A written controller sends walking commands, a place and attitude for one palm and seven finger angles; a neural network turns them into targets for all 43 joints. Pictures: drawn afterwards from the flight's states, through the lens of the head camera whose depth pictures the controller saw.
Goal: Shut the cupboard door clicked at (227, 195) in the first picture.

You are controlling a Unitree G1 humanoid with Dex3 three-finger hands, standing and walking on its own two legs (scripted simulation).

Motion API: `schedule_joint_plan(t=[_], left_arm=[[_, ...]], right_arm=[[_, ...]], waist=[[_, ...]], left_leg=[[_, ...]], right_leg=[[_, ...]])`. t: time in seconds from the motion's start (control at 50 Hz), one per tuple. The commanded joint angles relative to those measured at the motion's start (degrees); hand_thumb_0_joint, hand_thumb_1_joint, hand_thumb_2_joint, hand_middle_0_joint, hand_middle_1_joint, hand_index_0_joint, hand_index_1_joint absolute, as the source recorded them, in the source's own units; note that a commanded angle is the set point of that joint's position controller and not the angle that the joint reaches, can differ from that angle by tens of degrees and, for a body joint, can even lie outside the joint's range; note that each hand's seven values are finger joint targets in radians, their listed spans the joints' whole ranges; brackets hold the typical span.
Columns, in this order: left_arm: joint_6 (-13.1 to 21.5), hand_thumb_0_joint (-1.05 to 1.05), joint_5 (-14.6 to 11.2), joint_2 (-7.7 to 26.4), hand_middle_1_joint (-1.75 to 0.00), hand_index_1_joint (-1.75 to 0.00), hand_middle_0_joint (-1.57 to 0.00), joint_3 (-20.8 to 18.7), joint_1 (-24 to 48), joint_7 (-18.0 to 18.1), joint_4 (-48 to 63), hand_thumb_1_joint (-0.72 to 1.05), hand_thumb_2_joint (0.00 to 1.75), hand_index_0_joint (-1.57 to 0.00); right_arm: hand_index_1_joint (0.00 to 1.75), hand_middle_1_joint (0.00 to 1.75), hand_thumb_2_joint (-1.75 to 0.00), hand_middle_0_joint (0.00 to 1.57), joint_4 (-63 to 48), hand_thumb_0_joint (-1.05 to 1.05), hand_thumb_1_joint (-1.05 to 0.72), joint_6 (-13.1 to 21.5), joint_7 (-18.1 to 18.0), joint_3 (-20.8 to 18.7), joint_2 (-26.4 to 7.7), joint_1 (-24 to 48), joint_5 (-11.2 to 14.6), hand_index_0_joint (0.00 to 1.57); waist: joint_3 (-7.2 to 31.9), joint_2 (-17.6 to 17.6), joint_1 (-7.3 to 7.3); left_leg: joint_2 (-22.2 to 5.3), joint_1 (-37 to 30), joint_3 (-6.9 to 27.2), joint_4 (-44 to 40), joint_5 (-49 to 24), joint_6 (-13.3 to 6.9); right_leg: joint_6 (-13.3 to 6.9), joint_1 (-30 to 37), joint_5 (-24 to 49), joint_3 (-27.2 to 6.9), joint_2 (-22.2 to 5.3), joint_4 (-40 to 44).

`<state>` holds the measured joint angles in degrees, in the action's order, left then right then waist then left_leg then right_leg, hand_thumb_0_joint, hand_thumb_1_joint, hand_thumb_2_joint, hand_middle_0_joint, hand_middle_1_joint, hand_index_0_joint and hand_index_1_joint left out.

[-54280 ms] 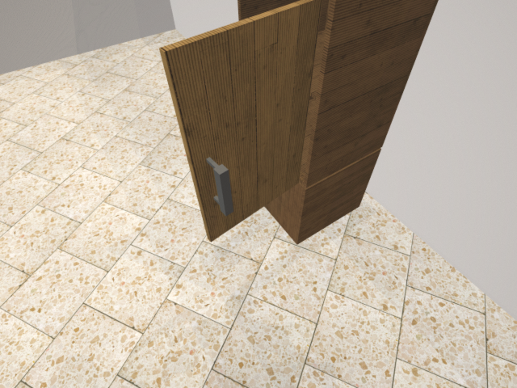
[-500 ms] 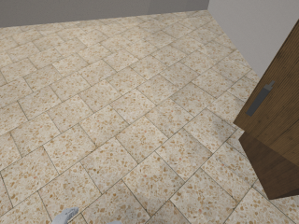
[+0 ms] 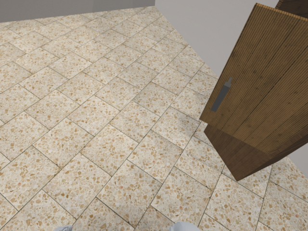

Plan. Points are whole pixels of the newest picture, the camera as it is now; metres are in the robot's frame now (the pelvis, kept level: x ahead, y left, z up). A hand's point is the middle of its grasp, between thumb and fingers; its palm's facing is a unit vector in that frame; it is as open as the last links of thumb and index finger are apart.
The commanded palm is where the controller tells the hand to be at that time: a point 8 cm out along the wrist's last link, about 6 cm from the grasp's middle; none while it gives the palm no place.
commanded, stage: turn to face it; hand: left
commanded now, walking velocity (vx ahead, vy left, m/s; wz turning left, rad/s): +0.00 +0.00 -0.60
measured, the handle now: (221, 94) +0.66 -0.25 -0.10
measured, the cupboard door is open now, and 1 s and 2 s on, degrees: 35 35 35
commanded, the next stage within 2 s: take the last steps up to it in 0.72 s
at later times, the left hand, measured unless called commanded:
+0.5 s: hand (108, 223) +0.15 +0.14 -0.17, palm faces -0.26 -0.94 -0.22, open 7.4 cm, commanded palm none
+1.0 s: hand (125, 209) +0.20 +0.09 -0.16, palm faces -0.40 -0.89 -0.23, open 7.4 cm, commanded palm none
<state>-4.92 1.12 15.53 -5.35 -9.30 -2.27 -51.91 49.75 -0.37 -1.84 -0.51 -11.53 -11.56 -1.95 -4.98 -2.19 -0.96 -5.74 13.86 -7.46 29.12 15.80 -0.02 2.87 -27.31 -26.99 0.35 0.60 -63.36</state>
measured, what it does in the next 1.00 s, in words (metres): steps on the spot, turning right: right foot, then left foot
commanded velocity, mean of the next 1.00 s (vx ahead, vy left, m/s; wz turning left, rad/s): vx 0.05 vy -0.02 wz -0.36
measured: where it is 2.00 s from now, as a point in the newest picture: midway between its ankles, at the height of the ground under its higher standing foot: outside the picture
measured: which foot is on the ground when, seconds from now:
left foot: down 0.00-0.20, up 0.22-0.54, down 0.56-0.92, up 0.94-1.00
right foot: up 0.00-0.18, down 0.20-0.56, up 0.58-0.90, down 0.92-1.00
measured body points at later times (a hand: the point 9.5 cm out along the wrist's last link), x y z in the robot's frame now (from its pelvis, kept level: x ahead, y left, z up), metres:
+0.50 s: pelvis +0.02 -0.03 +0.00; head +0.06 -0.04 +0.44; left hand +0.17 +0.19 -0.15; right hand +0.04 -0.32 -0.14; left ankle +0.06 +0.09 -0.71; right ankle -0.01 -0.15 -0.74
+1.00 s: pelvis +0.04 -0.05 -0.01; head +0.06 -0.08 +0.44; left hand +0.22 +0.14 -0.15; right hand -0.06 -0.29 -0.16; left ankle +0.07 +0.07 -0.70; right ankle -0.03 -0.15 -0.74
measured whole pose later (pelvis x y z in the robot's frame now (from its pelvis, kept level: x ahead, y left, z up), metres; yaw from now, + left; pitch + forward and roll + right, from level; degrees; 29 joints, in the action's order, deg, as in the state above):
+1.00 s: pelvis +0.04 -0.05 -0.01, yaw -25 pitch +0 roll -1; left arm -1.7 1.5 10.7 -3.1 -10.8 -0.9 -55.1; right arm 58.2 -3.1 -1.1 -2.9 -13.7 -15.8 -1.5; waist -2.6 3.1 1.2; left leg -5.3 22.2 -3.7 53.0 29.1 2.0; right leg -1.5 -11.7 -18.6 2.6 0.5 -29.6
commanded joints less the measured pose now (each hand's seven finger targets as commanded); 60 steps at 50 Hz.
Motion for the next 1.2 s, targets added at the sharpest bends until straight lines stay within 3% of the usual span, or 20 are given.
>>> schedule_joint_plan(t=[0.0, 0.1, 0.14, 0.18, 0.2, 0.22, 0.3, 0.44, 0.5, 0.54, 0.56, 0.68, 0.84, 0.86, 0.88, 0.9, 0.94, 1.0, 1.14, 1.18], left_arm=[[1.47, 0.00, -0.15, 2.26, -0.30, -0.30, -0.20, -0.12, 4.12, -0.37, 6.30, 0.90, 0.90, -0.20], [2.18, 0.00, -0.11, 2.21, -0.30, -0.30, -0.20, 0.32, 3.43, -0.28, 6.25, 0.90, 0.90, -0.20], [2.81, 0.00, 0.00, 4.40, -0.30, -0.30, -0.20, -0.26, -2.65, -0.01, 4.34, 0.90, 0.90, -0.20], [3.91, 0.00, 0.23, 14.63, -0.30, -0.30, -0.20, -2.10, -9.67, 1.50, 2.10, 0.90, 0.90, -0.20], [3.64, 0.00, -0.31, 15.14, -0.30, -0.30, -0.20, -2.03, -11.04, 2.20, 1.97, 0.90, 0.90, -0.20], [3.77, 0.00, 0.03, 13.80, -0.30, -0.30, -0.20, -2.31, -7.38, 2.85, 2.35, 0.90, 0.90, -0.20], [3.82, 0.00, 0.12, 8.65, -0.30, -0.30, -0.20, -0.70, 0.64, 2.96, 4.73, 0.90, 0.90, -0.20], [3.54, 0.00, 0.47, 9.72, -0.30, -0.30, -0.20, -1.13, -0.18, 2.64, 4.13, 0.90, 0.90, -0.20], [3.08, 0.00, -0.09, 8.35, -0.30, -0.30, -0.20, -0.94, 1.67, 2.67, 3.68, 0.90, 0.90, -0.20], [2.49, 0.00, -0.81, 2.83, -0.30, -0.30, -0.20, 0.13, -1.24, 1.96, 5.03, 0.90, 0.90, -0.20], [2.61, 0.00, -0.38, 3.41, -0.30, -0.30, -0.20, 0.26, 0.30, 1.78, 5.93, 0.90, 0.90, -0.20], [1.89, 0.00, -0.22, 1.62, -0.30, -0.30, -0.20, 0.49, 0.21, 1.04, 3.02, 0.90, 0.90, -0.20], [2.70, 0.00, -0.11, 1.32, -0.30, -0.30, -0.20, 0.95, -3.35, 1.14, 0.55, 0.90, 0.90, -0.20], [2.98, 0.00, 0.22, 3.54, -0.30, -0.30, -0.20, 0.35, -5.82, 1.21, -0.26, 0.90, 0.90, -0.20], [3.54, 0.00, 0.81, 8.56, -0.30, -0.30, -0.20, -0.58, -7.79, 1.57, -0.95, 0.90, 0.90, -0.20], [3.37, 0.00, 0.48, 11.46, -0.30, -0.30, -0.20, -1.07, -9.98, 1.86, -1.54, 0.90, 0.90, -0.20], [4.32, 0.00, 0.40, 8.45, -0.30, -0.30, -0.20, -1.04, -7.82, 2.54, -1.84, 0.90, 0.90, -0.20], [5.37, 0.00, 0.55, 4.79, -0.30, -0.30, -0.20, 0.17, -2.89, 2.71, -1.34, 0.90, 0.90, -0.20], [5.28, 0.00, -0.18, 4.23, -0.30, -0.30, -0.20, 0.11, -2.81, 1.91, -3.42, 0.90, 0.90, -0.20], [5.08, 0.00, -0.55, -1.35, -0.30, -0.30, -0.20, 1.46, -4.84, 1.15, -1.52, 0.90, 0.90, -0.20]], right_arm=[[0.30, 0.30, -0.90, 0.20, -1.76, 0.00, -0.90, 0.61, -0.53, -3.88, -12.58, -4.34, 0.24, 0.20], [0.30, 0.30, -0.90, 0.20, -0.88, 0.00, -0.90, 0.02, 0.35, -5.05, -14.59, -3.53, 0.28, 0.20], [0.30, 0.30, -0.90, 0.20, -1.35, 0.00, -0.90, -0.21, 0.67, -5.27, -14.61, -1.23, 0.78, 0.20], [0.30, 0.30, -0.90, 0.20, -5.60, 0.00, -0.90, -0.54, 1.11, -3.65, -8.03, 2.89, 1.39, 0.20], [0.30, 0.30, -0.90, 0.20, -6.32, 0.00, -0.90, -1.32, 0.41, -3.32, -9.39, 4.64, 1.29, 0.20], [0.30, 0.30, -0.90, 0.20, -5.25, 0.00, -0.90, -1.43, -0.11, -3.40, -8.48, 4.16, 1.41, 0.20], [0.30, 0.30, -0.90, 0.20, -2.11, 0.00, -0.90, -1.42, 0.70, -3.39, -8.51, 1.21, 1.05, 0.20], [0.30, 0.30, -0.90, 0.20, -2.23, 0.00, -0.90, -0.88, 0.60, -2.93, -7.29, 0.90, 1.39, 0.20], [0.30, 0.30, -0.90, 0.20, -0.18, 0.00, -0.90, -0.13, 0.13, -2.89, -7.45, -4.78, 1.51, 0.20], [0.30, 0.30, -0.90, 0.20, -0.23, 0.00, -0.90, 0.74, -0.18, -4.03, -15.44, -7.00, 0.31, 0.20], [0.30, 0.30, -0.90, 0.20, -0.95, 0.00, -0.90, 0.45, -0.56, -4.12, -16.48, -7.36, 0.11, 0.20], [0.30, 0.30, -0.90, 0.20, -0.24, 0.00, -0.90, 0.65, -0.85, -2.92, -11.27, -3.26, 0.03, 0.20], [0.30, 0.30, -0.90, 0.20, 3.11, 0.00, -0.90, -0.30, -0.12, -4.28, -12.19, -4.91, 0.55, 0.20], [0.30, 0.30, -0.90, 0.20, 3.00, 0.00, -0.90, -0.36, 0.13, -4.26, -10.99, -4.38, 0.82, 0.20], [0.30, 0.30, -0.90, 0.20, 1.62, 0.00, -0.90, -0.33, 0.42, -3.50, -7.21, -3.21, 1.26, 0.20], [0.30, 0.30, -0.90, 0.20, -0.49, 0.00, -0.90, -0.63, 0.75, -2.92, -6.56, 2.03, 0.81, 0.20], [0.30, 0.30, -0.90, 0.20, 0.37, 0.00, -0.90, -0.30, 0.55, -3.37, -7.54, 3.19, 0.62, 0.20], [0.30, 0.30, -0.90, 0.20, 2.85, 0.00, -0.90, 0.33, 1.53, -3.26, -6.10, -0.84, 0.32, 0.20], [0.30, 0.30, -0.90, 0.20, 6.44, 0.00, -0.90, 2.41, 0.88, -2.70, -5.48, -11.28, 0.23, 0.20], [0.30, 0.30, -0.90, 0.20, 8.23, 0.00, -0.90, 3.04, -0.19, -4.74, -15.58, -20.23, -1.09, 0.20]], waist=[[6.61, 12.75, 2.92], [7.29, 15.58, 2.80], [9.09, 10.99, -0.79], [9.04, -15.83, -4.50], [7.95, -9.20, -5.05], [7.92, -14.17, -2.90], [8.49, -7.43, 1.02], [7.66, -6.61, 0.55], [7.66, -4.87, 3.43], [8.58, 18.09, 3.13], [6.73, 16.76, 3.76], [6.88, 12.26, 1.47], [8.03, 11.08, 0.75], [8.17, 6.07, -0.53], [7.30, -8.79, -1.61], [3.42, -13.19, -4.68], [0.31, -13.89, -2.74], [1.97, -6.88, 1.35], [3.95, -1.57, 5.45], [6.26, 22.21, 7.82]], left_leg=[[-14.07, -10.48, 5.25, -7.38, -30.76, -6.86], [-15.13, -8.17, 2.01, -2.97, -27.59, -5.28], [-12.53, -2.17, -1.76, 5.46, -20.05, -1.11], [0.52, 20.75, -3.42, 28.84, 22.22, 4.94], [-0.21, 21.61, 4.23, 35.38, 21.89, 4.60], [-0.70, 24.58, 6.83, 38.71, 19.45, 4.68], [-0.51, 17.10, 6.54, 33.73, 8.27, 5.37], [2.69, 10.37, 4.95, 15.53, 7.65, 4.77], [3.51, -2.54, 5.08, -1.71, -3.85, 3.91], [-14.41, -10.85, 24.10, -11.62, -11.33, -4.05], [-20.65, -6.37, 28.27, -13.52, -15.96, -9.03], [-11.80, -7.25, 10.75, -8.71, -30.20, -7.92], [-11.02, -0.94, 7.41, -3.43, -15.03, -4.47], [-8.44, 4.78, 5.02, 0.43, -3.07, -1.86], [-0.75, 15.87, -1.92, 10.64, 13.93, 1.85], [2.48, 21.50, 0.04, 23.05, 22.61, 2.55], [0.72, 26.97, 6.17, 33.10, 16.24, 2.09], [-0.13, 17.96, 4.60, 28.25, 9.99, 2.74], [2.63, -7.39, 0.50, -2.50, -3.54, 2.51], [-21.08, -19.27, 32.42, -15.48, 5.81, -6.89]], right_leg=[[0.45, -1.94, 0.36, 2.20, -2.49, 7.41], [-1.30, 7.46, 3.73, 5.81, -0.71, 23.56], [-2.82, 19.29, 16.28, 5.59, -0.66, 37.12], [-13.29, 30.83, 47.50, -22.80, -22.40, 43.21], [-16.81, 26.62, 50.48, -23.37, -24.49, 42.58], [-17.13, 26.72, 45.42, -23.99, -21.50, 43.01], [-13.37, 19.88, 38.50, -12.53, -13.62, 41.74], [-14.01, 17.63, 32.63, -16.75, -12.95, 41.79], [-9.78, 10.79, 28.16, -16.71, -10.11, 36.81], [-3.46, -1.37, 3.96, -5.76, 2.30, 21.27], [-2.38, -2.05, -7.91, -2.81, 2.33, 10.06], [-0.65, 0.37, -0.75, -0.38, -1.17, 5.66], [-2.53, 19.52, 12.84, 4.44, 0.33, 36.19], [-3.91, 25.66, 11.97, 0.00, -2.98, 42.55], [-8.76, 30.55, 6.55, -15.72, -14.57, 49.11], [-14.83, 25.95, 3.01, -23.96, -21.79, 53.58], [-17.93, 24.28, 4.76, -24.46, -19.34, 53.31], [-15.25, 19.02, 12.61, -11.25, -13.94, 49.88], [-11.05, 9.11, 8.30, -7.31, -8.31, 39.81], [-4.97, -8.70, -6.68, 2.93, 2.10, 12.17]])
